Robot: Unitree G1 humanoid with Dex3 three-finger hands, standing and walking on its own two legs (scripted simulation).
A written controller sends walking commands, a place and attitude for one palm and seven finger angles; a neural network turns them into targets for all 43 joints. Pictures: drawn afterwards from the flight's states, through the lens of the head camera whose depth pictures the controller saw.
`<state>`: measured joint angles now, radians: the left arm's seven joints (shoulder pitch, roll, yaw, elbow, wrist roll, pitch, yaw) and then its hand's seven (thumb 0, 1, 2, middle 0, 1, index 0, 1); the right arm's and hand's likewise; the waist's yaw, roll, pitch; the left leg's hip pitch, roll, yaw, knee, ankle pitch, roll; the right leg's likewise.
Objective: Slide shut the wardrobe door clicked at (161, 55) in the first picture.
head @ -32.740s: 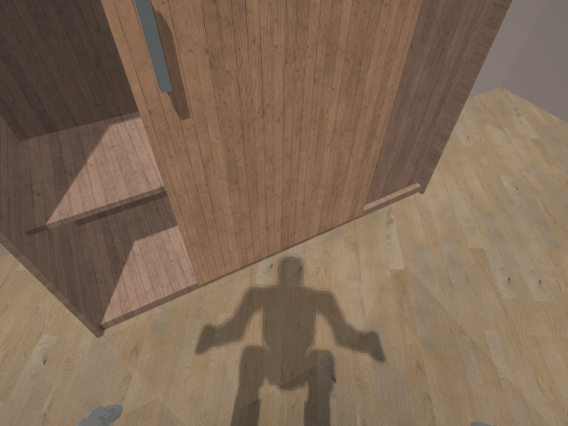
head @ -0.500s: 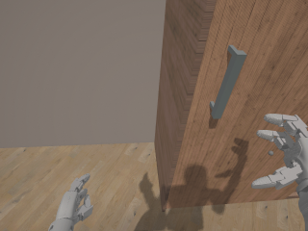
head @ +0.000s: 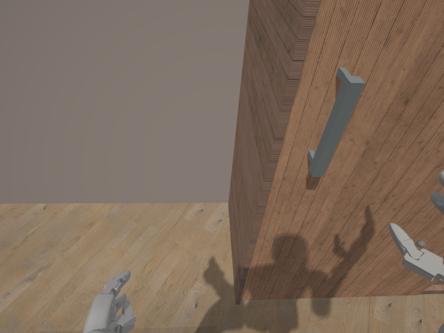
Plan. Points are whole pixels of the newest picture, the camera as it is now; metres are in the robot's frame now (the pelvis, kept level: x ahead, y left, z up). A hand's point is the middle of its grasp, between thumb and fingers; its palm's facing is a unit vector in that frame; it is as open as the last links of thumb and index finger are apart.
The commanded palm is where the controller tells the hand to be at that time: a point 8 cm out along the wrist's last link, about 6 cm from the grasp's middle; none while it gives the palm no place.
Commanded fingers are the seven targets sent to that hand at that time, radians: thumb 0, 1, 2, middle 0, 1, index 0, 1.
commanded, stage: draw the hand back to the body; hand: right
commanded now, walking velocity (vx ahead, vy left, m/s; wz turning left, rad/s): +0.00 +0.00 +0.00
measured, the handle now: (328, 126) +0.40 -0.18 +0.21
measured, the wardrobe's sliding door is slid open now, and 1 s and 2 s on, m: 0.00 0.00 0.00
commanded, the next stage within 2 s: step back with the hand held close in 0.52 s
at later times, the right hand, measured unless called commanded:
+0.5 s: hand (423, 258) +0.18 -0.25 +0.16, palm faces +0.53 +0.78 -0.34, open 7.5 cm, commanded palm +0.13 -0.28 +0.17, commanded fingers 0.00 -0.90 -0.90 0.20 0.30 0.20 0.30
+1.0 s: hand (440, 281) +0.15 -0.26 +0.15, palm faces +0.41 +0.77 -0.49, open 7.4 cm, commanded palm +0.09 -0.31 +0.18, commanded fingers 0.00 -0.90 -0.90 0.20 0.30 0.20 0.30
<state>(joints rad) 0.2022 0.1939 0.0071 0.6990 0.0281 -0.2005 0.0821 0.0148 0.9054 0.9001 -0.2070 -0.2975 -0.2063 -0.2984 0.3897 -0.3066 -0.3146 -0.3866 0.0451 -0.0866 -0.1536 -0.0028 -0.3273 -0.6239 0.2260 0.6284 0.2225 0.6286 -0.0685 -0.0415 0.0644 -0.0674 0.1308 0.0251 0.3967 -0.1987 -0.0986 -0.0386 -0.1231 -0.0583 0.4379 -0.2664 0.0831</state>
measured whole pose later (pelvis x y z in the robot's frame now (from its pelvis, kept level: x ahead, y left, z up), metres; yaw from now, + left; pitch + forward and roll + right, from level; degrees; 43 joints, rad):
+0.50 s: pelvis -0.01 +0.01 +0.00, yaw -1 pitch -8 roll +0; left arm 0.19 0.20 0.01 0.68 0.02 -0.19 0.10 0.01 0.91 0.90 -0.21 -0.30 -0.21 -0.30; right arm 0.42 -0.30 -0.32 -0.39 0.04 -0.09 -0.16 0.01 -0.88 -0.89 0.21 0.30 0.20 0.30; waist -0.08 -0.07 0.07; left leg -0.07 0.11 0.04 0.41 -0.20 -0.09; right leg -0.04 -0.14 -0.04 0.43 -0.25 0.09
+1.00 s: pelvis -0.06 -0.01 -0.02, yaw +2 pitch -2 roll -1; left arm 0.19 0.21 0.02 0.59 0.00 -0.09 0.09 0.01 0.91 0.90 -0.20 -0.30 -0.20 -0.30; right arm 0.52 -0.39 -0.39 -0.46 0.04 -0.20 -0.16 0.01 -0.88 -0.90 0.21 0.30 0.21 0.30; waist -0.01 -0.02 0.06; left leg -0.36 0.15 -0.05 0.57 -0.17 -0.11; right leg -0.32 -0.10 -0.09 0.62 -0.26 0.05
